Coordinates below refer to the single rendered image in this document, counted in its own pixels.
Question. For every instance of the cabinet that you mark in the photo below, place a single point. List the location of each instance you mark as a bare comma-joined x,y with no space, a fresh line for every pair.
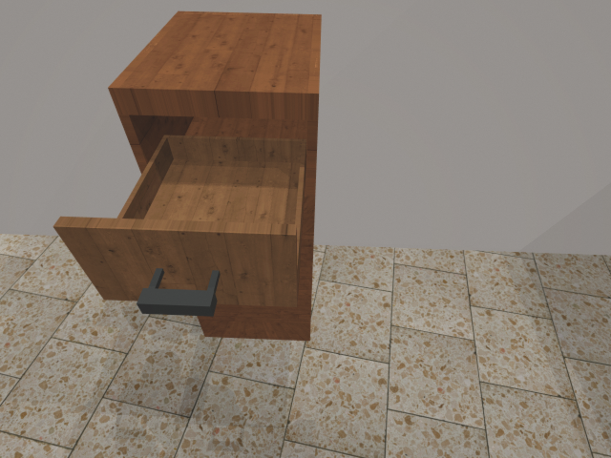
236,74

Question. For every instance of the handle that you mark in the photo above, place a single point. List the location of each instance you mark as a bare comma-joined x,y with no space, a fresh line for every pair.
178,301

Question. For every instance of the drawer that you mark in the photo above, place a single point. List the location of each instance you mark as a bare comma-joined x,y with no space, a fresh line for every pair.
203,203

